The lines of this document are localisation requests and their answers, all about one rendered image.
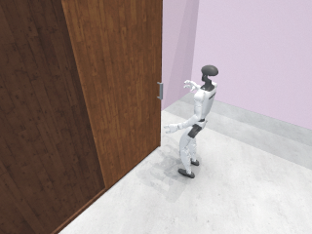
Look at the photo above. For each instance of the wardrobe door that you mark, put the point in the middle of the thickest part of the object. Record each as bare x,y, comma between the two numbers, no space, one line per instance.
117,50
49,166

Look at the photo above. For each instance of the left robot forearm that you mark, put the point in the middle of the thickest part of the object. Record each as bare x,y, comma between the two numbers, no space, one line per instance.
190,122

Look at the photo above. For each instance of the right robot foot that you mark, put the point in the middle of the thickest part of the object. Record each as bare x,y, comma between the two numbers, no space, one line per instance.
196,163

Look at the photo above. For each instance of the robot right shin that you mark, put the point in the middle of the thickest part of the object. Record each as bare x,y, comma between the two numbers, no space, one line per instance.
193,150

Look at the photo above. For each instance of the robot left upper arm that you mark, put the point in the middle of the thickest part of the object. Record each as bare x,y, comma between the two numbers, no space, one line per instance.
199,97

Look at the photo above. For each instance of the handle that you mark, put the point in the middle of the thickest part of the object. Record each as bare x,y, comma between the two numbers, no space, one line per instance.
161,89

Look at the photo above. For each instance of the robot left hand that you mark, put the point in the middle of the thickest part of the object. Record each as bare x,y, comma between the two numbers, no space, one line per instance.
172,128

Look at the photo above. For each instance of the robot right hand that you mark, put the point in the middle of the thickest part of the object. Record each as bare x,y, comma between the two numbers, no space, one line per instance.
192,85

